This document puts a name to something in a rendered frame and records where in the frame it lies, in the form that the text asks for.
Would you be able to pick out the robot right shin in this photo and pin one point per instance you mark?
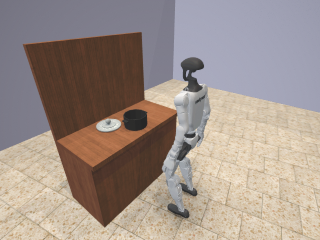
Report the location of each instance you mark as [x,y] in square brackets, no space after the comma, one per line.
[187,175]

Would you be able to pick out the robot right upper arm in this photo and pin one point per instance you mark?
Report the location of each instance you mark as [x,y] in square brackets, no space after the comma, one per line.
[207,108]

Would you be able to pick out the robot right forearm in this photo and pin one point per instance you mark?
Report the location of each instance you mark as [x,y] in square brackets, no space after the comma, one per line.
[204,120]

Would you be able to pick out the left robot foot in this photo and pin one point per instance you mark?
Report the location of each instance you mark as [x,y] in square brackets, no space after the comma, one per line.
[174,209]

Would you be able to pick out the right robot hand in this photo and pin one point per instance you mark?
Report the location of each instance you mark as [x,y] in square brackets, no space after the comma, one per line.
[201,139]

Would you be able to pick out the table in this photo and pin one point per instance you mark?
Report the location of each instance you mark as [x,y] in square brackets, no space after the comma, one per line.
[83,81]

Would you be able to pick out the robot left upper arm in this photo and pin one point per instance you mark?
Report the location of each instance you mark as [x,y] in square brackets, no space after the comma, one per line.
[181,102]

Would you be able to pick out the lid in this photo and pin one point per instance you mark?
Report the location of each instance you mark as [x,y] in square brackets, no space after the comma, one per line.
[112,126]

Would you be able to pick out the pot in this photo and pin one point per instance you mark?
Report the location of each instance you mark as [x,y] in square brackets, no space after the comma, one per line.
[135,119]

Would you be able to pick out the left robot hand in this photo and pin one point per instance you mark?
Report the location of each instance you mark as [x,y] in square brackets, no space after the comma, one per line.
[170,164]

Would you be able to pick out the robot left forearm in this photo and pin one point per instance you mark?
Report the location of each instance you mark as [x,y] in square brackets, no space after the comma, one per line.
[178,143]

